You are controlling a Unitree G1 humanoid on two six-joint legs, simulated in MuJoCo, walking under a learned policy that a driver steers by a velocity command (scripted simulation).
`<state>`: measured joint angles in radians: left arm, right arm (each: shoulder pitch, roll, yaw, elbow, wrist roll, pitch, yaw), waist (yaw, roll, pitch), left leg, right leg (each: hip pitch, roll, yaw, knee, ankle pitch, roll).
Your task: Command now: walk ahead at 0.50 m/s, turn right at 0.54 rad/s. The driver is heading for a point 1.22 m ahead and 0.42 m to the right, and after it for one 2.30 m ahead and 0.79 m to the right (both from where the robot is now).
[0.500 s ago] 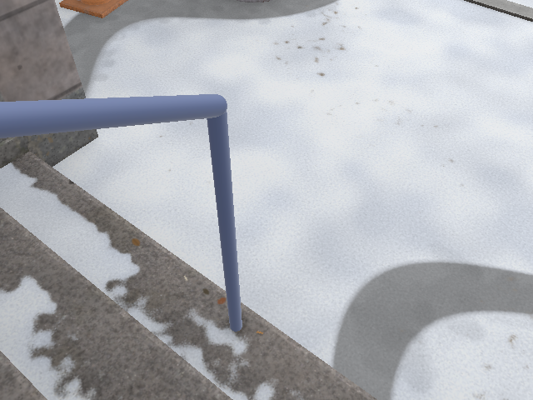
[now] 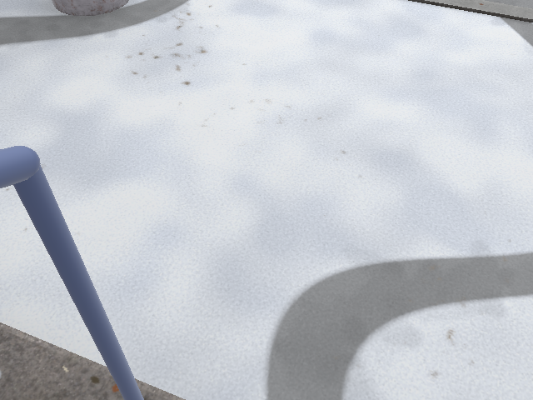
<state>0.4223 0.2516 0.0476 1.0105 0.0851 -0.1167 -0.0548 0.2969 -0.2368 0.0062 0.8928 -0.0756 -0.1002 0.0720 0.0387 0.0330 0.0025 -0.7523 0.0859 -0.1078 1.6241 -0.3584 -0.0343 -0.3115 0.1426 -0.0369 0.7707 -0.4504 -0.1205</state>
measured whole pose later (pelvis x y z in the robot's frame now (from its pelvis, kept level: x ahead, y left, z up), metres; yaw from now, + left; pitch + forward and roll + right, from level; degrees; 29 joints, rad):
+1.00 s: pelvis +0.53 -0.03 -0.27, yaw -35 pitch +0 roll +4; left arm -0.04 0.24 0.01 0.83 -0.05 -0.04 -0.11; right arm 0.67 -0.14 0.01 1.12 0.01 -0.07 -0.05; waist -0.14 -0.07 0.05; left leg 0.01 0.07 0.31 1.22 -0.73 -0.01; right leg -0.40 -0.06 -0.05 0.38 0.38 -0.12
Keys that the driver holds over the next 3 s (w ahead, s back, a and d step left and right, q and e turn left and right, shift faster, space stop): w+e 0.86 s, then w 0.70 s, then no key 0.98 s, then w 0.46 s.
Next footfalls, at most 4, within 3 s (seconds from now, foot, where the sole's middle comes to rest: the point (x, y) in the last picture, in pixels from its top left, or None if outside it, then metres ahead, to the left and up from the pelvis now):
0.32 left None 0.35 0.16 -0.91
1.00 right None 0.60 -0.20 -1.08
1.36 left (315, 316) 0.94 -0.11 -1.08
1.84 right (399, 309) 0.99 -0.40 -1.08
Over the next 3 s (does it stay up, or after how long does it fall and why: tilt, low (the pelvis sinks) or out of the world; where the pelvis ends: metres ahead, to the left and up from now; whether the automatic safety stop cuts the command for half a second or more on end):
stays up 1.07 -0.35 -0.30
